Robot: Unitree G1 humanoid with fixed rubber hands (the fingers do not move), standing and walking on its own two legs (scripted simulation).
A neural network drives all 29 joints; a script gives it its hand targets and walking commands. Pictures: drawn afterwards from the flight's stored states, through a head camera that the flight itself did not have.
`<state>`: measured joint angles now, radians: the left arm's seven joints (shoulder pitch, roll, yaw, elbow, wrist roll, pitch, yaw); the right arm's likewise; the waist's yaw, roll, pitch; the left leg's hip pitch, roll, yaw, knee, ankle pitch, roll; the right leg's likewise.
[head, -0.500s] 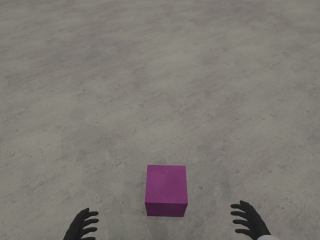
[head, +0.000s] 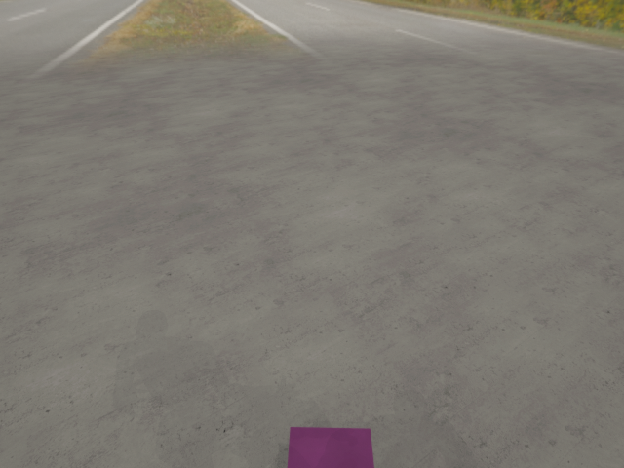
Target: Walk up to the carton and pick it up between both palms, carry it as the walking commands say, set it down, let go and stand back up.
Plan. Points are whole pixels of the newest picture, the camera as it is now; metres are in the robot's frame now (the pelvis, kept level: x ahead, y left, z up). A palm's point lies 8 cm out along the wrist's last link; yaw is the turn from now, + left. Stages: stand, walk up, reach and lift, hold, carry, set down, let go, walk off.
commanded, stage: stand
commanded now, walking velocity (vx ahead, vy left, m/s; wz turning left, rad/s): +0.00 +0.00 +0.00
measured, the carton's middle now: out of the picture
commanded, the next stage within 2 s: none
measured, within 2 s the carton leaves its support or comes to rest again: neither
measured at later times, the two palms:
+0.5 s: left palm out of the picture -0.02 +0.29 -0.11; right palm out of the picture -0.04 -0.26 -0.10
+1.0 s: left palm out of the picture -0.08 +0.30 -0.12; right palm out of the picture -0.08 -0.27 -0.11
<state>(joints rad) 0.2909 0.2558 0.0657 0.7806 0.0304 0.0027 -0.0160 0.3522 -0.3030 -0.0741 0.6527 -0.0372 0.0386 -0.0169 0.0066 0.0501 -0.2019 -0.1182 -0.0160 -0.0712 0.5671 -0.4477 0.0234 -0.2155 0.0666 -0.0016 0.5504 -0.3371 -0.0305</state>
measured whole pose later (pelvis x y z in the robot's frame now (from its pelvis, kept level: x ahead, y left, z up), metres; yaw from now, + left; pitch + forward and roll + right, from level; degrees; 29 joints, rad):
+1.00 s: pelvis -0.11 +0.02 +0.00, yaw -1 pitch -4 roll +0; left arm 0.32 0.30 0.04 1.01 0.03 -0.03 0.00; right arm 0.33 -0.31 -0.05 0.95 -0.02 -0.03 0.01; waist 0.01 0.00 -0.04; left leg -0.21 -0.06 -0.03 0.55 -0.28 0.05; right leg -0.29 0.02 0.04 0.49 -0.14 0.00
